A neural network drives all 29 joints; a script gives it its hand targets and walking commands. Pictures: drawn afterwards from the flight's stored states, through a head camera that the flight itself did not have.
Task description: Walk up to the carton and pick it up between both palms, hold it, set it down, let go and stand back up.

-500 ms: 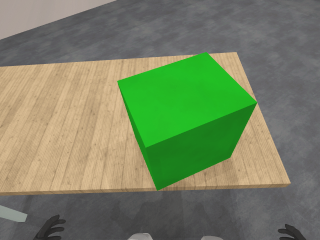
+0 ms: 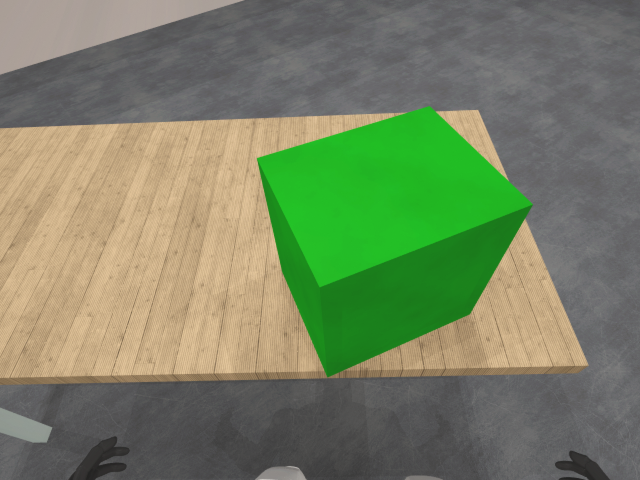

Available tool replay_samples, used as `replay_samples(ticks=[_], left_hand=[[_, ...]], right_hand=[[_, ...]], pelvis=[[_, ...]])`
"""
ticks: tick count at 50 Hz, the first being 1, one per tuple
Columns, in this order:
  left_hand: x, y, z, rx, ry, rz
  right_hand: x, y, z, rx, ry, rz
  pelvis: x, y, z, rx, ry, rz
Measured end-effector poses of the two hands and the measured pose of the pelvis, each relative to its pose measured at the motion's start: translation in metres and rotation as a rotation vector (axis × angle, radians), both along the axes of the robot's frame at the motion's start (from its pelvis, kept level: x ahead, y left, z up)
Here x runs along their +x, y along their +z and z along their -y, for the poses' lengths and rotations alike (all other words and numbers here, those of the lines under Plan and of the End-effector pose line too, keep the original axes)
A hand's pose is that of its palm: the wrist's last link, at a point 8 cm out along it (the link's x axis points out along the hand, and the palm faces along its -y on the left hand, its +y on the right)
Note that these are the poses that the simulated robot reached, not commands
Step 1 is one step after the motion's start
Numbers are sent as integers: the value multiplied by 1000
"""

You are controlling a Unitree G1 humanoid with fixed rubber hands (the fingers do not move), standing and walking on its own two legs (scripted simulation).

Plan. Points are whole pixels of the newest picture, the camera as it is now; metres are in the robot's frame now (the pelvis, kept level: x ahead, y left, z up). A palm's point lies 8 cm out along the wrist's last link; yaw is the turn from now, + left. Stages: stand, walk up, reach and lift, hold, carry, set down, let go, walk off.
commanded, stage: walk up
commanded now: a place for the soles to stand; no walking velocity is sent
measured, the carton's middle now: (376, 246) +0.40 -0.05 +0.02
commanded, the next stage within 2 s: reach and lift in 1.70 s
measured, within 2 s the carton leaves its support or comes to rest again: neither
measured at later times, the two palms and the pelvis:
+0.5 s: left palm out of the picture +0.10 +0.32 -0.09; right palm out of the picture +0.09 -0.31 -0.09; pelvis +0.00 +0.00 +0.00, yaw +0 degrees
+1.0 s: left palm out of the picture +0.07 +0.25 -0.08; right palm out of the picture +0.07 -0.38 -0.10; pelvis -0.03 -0.07 -0.01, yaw +2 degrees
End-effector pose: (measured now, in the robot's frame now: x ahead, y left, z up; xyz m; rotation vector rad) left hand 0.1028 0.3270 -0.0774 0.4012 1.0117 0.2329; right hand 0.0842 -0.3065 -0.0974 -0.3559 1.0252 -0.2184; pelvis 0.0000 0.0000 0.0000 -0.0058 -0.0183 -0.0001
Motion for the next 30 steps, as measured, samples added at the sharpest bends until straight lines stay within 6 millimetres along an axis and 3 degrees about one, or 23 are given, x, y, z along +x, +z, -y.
replay_samples(ticks=[22,30], left_hand=[[-3,-3,-3,-7,8,-19],[-11,-15,25,-36,23,-64]], right_hand=[[7,2,-3,-4,5,11],[-2,4,28,-44,-15,15]], pelvis=[[1,0,-3,-4,1,0],[-5,-3,21,25,-2,6]])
